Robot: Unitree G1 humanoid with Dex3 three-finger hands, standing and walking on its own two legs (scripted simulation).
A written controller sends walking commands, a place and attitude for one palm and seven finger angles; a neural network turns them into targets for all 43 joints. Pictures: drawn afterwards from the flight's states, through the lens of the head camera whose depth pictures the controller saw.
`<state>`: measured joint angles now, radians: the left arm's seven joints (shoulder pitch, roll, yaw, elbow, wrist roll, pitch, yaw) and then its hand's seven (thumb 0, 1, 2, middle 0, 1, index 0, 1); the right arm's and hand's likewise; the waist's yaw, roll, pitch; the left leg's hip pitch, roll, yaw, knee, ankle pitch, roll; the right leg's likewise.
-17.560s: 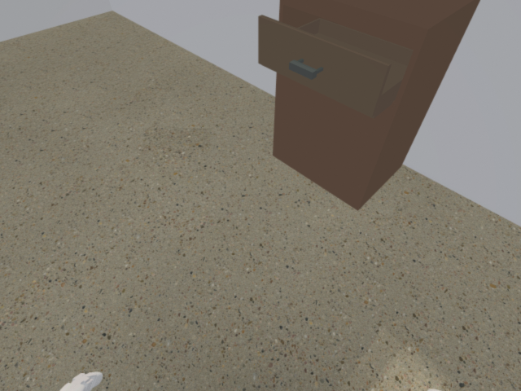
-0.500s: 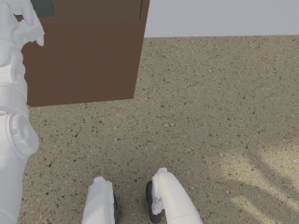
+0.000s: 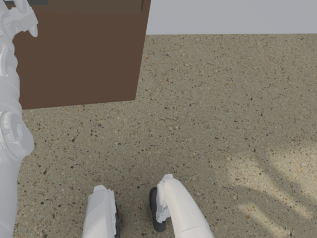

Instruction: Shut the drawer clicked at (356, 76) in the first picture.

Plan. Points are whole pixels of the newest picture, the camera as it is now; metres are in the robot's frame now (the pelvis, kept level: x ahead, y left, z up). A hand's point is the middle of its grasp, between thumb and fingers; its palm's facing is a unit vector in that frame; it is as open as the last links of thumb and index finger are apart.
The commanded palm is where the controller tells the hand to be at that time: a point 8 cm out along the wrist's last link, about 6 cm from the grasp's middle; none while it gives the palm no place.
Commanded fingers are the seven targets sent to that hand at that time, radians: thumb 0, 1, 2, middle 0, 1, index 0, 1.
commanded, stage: pull the fist back off the drawer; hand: left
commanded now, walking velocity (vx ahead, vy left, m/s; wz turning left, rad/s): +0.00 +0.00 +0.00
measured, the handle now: out of the picture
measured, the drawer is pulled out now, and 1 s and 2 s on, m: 0.00 0.00 0.00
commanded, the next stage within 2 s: draw the hand back to the body in 0.38 s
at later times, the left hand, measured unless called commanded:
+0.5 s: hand (37, 22) +0.57 +0.18 +0.08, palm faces +0.04 -1.00 -0.04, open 3.3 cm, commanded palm +0.53 +0.21 +0.08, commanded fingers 0.00 0.90 0.90 -1.40 -1.60 -1.40 -1.60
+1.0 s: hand out of the picture +0.42 +0.20 +0.18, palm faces +0.02 -1.00 -0.05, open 3.3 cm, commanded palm +0.37 +0.25 +0.18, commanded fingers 0.00 0.90 0.90 -1.40 -1.60 -1.40 -1.60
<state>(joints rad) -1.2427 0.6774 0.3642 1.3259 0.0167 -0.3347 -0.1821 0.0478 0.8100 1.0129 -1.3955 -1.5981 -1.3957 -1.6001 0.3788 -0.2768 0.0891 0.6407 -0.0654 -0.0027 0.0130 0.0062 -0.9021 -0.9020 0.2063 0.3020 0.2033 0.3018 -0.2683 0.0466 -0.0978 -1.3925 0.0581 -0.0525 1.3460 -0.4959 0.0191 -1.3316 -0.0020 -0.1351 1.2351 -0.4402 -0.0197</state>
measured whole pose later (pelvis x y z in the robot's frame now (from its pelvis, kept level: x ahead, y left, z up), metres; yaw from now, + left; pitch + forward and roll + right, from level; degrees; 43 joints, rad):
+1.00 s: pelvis +0.07 +0.00 +0.10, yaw +2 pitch +12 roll -2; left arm -0.23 0.29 0.21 0.45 -0.23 -0.29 -0.23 0.02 0.90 0.90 -1.40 -1.60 -1.40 -1.60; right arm 0.25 -0.27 0.01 0.53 0.05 0.04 -0.01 0.01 -0.90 -0.90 0.20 0.30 0.20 0.30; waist -0.04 0.05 -0.11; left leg -0.64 0.03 0.01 0.89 -0.45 0.01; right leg -0.62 -0.01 -0.07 0.83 -0.42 -0.01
